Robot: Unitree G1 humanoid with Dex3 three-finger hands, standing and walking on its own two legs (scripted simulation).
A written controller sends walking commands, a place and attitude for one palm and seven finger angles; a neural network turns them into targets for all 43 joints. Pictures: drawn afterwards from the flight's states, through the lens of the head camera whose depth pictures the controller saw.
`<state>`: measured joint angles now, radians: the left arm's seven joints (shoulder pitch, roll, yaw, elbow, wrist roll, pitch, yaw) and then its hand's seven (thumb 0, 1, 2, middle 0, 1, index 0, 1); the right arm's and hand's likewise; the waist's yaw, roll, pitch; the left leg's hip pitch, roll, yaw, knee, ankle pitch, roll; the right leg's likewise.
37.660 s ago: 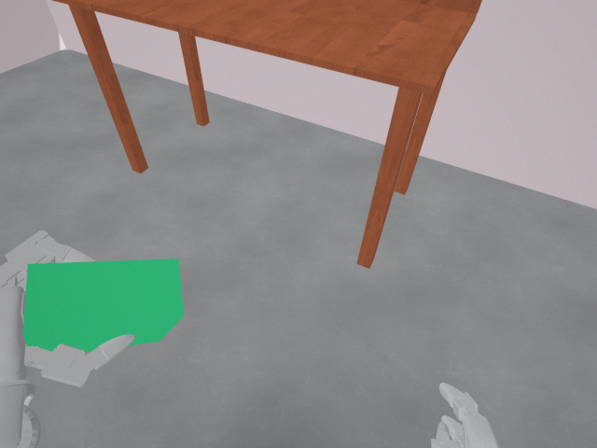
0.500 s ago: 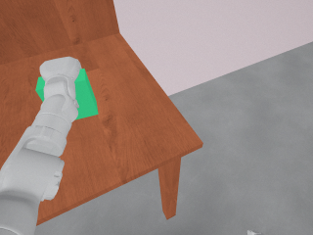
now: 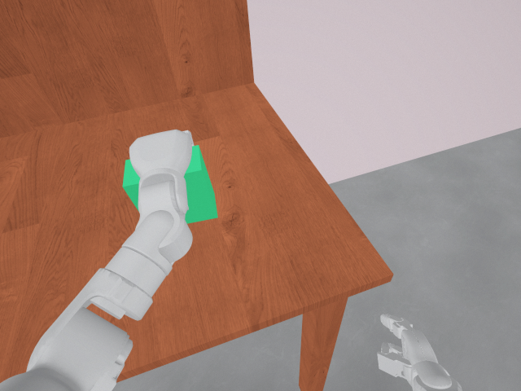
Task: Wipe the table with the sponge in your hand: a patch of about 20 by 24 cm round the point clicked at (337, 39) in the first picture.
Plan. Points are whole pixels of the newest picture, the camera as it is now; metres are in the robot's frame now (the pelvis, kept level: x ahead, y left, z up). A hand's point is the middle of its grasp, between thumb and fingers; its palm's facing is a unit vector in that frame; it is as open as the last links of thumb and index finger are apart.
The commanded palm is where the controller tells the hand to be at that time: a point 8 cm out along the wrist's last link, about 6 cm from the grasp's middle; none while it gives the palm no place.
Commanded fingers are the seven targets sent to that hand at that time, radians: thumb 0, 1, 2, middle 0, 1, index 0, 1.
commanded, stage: wipe back along the third lane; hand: left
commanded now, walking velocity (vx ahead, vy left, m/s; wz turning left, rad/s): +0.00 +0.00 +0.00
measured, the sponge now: (178, 198) +0.39 +0.20 +0.10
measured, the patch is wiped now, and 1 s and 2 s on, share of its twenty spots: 0.95 0.95 0.95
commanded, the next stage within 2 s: slide back across to the middle lane in 1.06 s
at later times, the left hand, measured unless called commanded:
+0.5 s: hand (183, 197) +0.35 +0.16 +0.15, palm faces +0.19 -0.11 -0.98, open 9.8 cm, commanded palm +0.29 +0.15 +0.17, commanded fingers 0.00 0.10 1.30 -1.20 -1.60 -1.20 -1.60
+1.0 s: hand (198, 227) +0.29 +0.12 +0.16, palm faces +0.27 -0.22 -0.94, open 9.8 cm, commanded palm +0.23 +0.12 +0.17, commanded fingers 0.00 0.10 1.30 -1.20 -1.60 -1.20 -1.60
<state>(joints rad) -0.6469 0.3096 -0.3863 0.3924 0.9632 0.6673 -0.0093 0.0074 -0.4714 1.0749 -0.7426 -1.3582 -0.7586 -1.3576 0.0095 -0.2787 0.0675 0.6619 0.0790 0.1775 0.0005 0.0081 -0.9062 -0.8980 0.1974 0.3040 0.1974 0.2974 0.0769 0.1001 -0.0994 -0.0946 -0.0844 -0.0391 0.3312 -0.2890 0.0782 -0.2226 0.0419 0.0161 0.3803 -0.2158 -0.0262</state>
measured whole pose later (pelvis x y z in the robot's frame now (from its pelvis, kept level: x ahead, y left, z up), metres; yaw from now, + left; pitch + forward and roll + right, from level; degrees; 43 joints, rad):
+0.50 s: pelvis +0.00 +0.01 -0.01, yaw +0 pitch +1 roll -1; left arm -0.46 0.28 -0.49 0.03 0.98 0.74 -0.01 0.03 -0.46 1.07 -0.72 -1.37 -0.75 -1.36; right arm 0.01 -0.28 0.08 0.64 0.08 0.25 0.09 0.01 -0.91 -0.90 0.20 0.30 0.19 0.30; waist 0.11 0.11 -0.09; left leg -0.09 -0.10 -0.03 0.41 -0.34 0.09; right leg -0.21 0.03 0.01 0.46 -0.27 -0.02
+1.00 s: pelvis -0.03 -0.03 -0.01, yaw -2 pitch -2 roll +1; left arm -0.24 0.31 -0.39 -0.19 0.92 0.72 0.06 0.02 -0.46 1.07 -0.71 -1.38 -0.74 -1.37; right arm 0.01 -0.27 0.09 0.60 0.08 0.30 0.06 0.01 -0.91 -0.90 0.20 0.30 0.20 0.30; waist 0.10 0.10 -0.06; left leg -0.06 -0.05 0.00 0.42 -0.32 0.04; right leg -0.21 0.08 0.04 0.48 -0.23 -0.07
